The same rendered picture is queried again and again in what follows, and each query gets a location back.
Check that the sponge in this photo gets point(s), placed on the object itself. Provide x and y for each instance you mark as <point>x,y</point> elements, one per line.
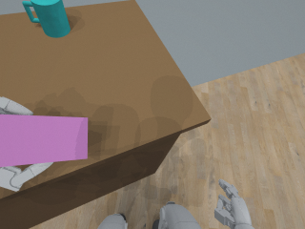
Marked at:
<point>34,139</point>

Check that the robot right hand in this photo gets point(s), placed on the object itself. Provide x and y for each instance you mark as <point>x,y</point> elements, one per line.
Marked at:
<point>236,211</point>

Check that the robot thigh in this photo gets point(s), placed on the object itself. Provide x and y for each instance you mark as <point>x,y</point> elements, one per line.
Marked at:
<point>175,216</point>
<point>113,222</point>

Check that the table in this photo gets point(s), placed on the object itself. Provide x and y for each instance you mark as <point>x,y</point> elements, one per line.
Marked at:
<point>112,68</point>

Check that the robot right thigh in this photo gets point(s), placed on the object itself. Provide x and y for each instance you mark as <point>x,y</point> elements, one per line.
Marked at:
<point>175,216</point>

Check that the robot left hand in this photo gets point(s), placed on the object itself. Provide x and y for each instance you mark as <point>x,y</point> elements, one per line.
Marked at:
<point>12,177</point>

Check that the robot left thigh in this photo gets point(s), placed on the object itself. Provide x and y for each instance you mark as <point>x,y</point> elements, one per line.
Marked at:
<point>113,222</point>

